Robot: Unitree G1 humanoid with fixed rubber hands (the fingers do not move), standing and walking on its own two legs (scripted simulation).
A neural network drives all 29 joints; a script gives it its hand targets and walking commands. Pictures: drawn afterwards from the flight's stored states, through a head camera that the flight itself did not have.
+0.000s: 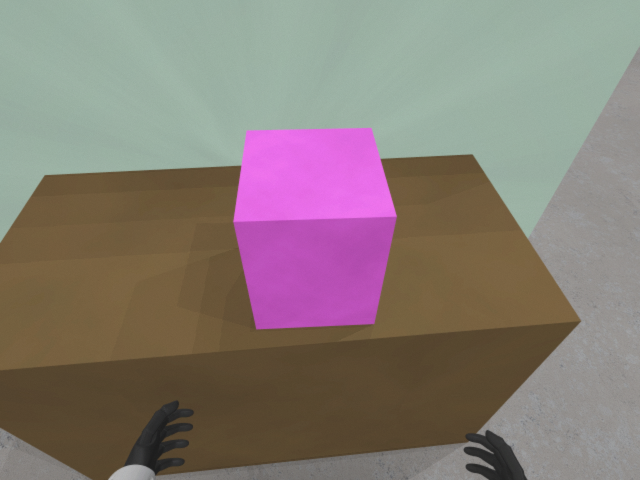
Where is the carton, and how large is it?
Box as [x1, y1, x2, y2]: [233, 128, 396, 328]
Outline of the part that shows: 371,128 246,131 233,222 256,328 363,324 374,322 396,215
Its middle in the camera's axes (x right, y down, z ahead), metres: -0.01 -0.01 +0.63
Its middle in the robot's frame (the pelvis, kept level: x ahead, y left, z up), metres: +0.49 +0.03 +0.03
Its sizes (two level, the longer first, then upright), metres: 0.210 0.200 0.250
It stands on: a pedestal, 0.68 m high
